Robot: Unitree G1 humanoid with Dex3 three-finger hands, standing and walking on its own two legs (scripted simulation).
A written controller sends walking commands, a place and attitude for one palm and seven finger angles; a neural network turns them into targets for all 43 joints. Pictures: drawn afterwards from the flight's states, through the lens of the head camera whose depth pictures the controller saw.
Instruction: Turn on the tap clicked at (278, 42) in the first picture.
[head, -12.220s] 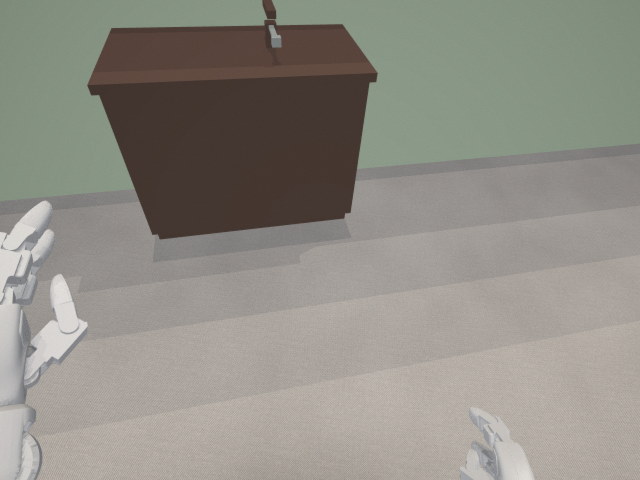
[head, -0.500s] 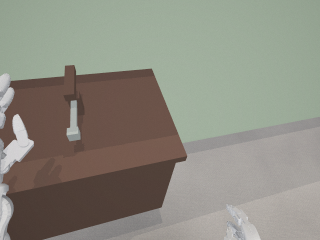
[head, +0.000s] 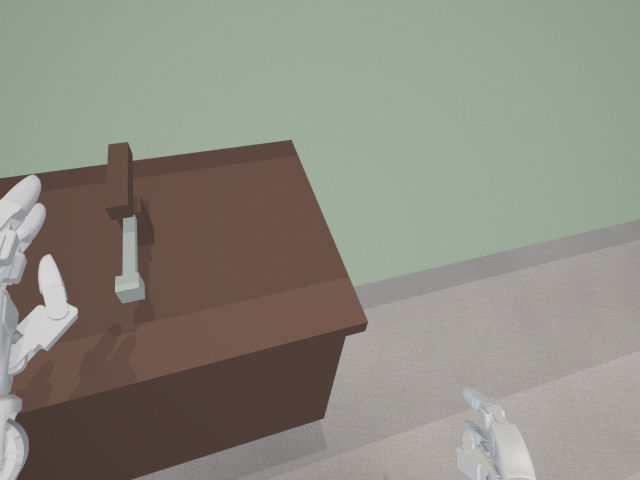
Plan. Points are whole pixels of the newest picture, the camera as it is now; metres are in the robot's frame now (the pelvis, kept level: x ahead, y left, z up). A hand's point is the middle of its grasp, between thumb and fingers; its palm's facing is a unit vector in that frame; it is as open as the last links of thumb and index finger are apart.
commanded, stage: look again from close up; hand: left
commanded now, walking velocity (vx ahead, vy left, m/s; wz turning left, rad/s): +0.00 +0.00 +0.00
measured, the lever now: (130, 287) +0.32 +0.28 +0.03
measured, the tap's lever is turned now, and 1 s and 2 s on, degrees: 0 0 0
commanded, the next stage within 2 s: come to a stop and stand still in 0.26 s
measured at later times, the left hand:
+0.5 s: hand (31, 295) +0.21 +0.27 +0.18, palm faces +0.47 -0.77 -0.43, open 7.4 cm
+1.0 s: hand (63, 324) +0.20 +0.24 +0.17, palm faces +0.42 -0.87 -0.27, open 7.4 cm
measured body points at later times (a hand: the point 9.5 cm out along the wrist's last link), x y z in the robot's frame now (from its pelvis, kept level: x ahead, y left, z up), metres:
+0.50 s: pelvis -0.03 -0.01 +0.00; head +0.00 +0.01 +0.45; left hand +0.18 +0.31 +0.21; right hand +0.15 -0.24 -0.07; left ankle -0.02 +0.07 -0.74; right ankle +0.01 -0.14 -0.74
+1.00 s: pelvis -0.02 +0.00 +0.00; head -0.01 +0.03 +0.45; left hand +0.17 +0.29 +0.19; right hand +0.16 -0.22 -0.06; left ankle -0.02 +0.07 -0.74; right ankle +0.01 -0.14 -0.74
